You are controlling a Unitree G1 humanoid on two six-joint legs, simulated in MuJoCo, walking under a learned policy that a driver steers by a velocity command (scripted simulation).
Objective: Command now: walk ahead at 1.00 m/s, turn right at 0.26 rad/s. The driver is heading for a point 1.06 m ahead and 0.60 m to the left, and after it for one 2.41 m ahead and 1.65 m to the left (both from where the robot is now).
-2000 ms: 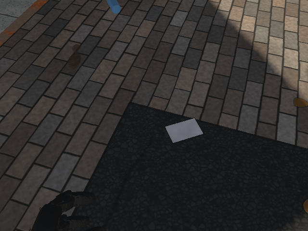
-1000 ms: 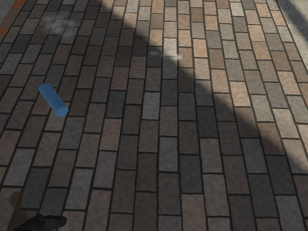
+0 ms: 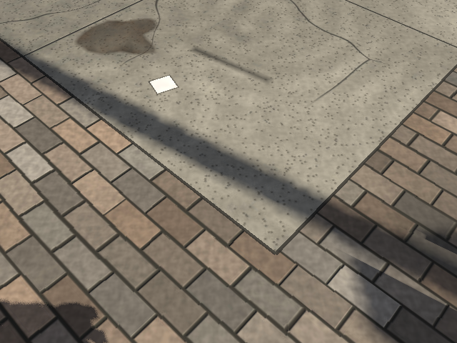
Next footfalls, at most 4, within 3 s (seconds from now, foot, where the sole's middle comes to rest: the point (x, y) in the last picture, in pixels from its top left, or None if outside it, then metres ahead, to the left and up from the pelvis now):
0.30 left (183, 333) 0.51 0.13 -0.76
0.72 right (232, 209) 0.93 -0.02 -0.76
1.16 left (130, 155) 1.19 0.36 -0.76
1.54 right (90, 90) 1.58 0.57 -0.76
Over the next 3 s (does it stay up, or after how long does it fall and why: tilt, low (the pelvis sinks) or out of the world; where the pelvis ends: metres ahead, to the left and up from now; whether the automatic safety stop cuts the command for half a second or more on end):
stays up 1.51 0.64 0.01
